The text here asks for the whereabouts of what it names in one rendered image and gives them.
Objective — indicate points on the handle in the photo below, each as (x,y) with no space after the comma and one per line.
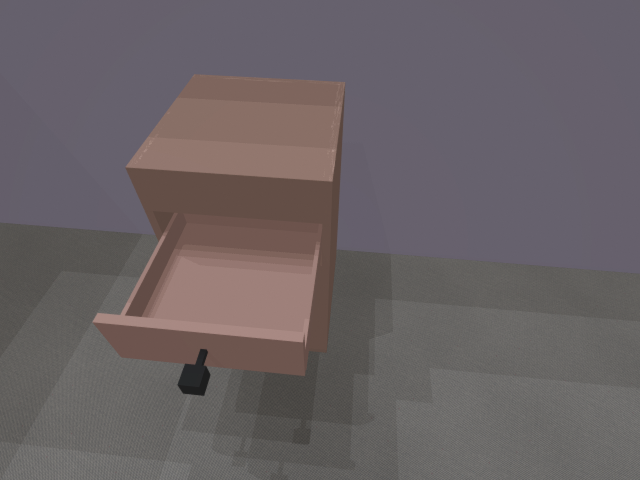
(194,378)

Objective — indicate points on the cabinet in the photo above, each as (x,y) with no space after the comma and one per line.
(248,147)

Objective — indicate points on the drawer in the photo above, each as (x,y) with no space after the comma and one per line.
(242,288)

